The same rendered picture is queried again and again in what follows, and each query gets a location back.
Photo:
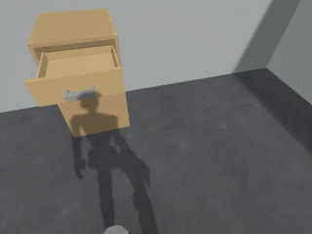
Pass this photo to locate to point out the cabinet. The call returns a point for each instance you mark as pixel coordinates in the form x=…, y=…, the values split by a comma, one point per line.
x=69, y=29

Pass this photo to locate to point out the drawer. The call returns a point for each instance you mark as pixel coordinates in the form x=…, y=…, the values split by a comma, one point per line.
x=76, y=69

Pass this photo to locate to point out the handle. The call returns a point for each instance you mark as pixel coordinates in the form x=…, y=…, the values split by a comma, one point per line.
x=91, y=93

